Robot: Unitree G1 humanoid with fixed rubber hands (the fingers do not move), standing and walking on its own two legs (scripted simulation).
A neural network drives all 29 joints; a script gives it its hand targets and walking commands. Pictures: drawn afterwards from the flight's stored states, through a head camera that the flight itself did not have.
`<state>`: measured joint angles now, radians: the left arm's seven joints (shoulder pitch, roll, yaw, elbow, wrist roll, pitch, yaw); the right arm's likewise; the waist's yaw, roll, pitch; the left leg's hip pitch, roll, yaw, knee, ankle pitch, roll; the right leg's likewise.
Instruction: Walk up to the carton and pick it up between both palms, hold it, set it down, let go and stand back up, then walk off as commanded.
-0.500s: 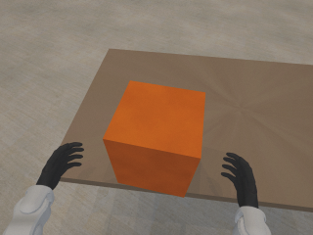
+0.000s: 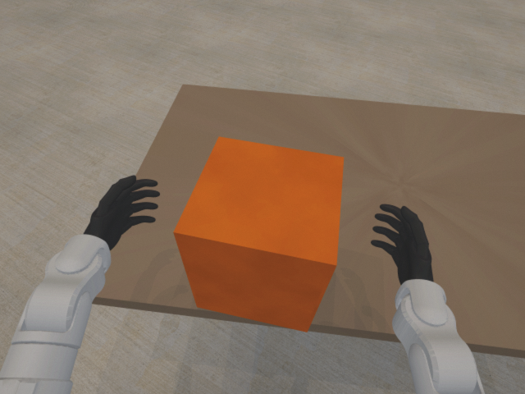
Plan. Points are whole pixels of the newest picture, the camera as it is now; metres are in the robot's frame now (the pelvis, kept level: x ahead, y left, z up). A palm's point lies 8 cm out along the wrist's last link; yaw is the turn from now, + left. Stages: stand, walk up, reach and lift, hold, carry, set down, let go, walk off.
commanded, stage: reach and lift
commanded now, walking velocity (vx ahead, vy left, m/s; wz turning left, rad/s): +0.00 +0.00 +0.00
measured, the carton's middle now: (264, 238) +0.37 +0.02 +0.01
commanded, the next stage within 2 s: none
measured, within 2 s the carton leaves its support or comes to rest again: neither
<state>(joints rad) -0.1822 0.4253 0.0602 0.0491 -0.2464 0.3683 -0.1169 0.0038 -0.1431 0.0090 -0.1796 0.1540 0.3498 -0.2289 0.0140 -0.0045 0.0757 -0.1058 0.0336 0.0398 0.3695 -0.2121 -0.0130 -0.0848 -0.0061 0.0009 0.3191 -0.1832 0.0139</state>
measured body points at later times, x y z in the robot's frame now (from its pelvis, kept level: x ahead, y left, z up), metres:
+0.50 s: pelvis +0.00 +0.00 +0.00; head +0.01 +0.02 +0.45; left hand +0.39 +0.22 +0.17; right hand +0.36 -0.18 +0.14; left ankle -0.01 +0.12 -0.75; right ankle +0.00 -0.13 -0.75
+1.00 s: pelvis +0.00 +0.00 +0.00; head +0.01 +0.02 +0.45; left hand +0.45 +0.22 +0.18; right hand +0.40 -0.20 +0.14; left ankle -0.01 +0.12 -0.75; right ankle +0.00 -0.13 -0.75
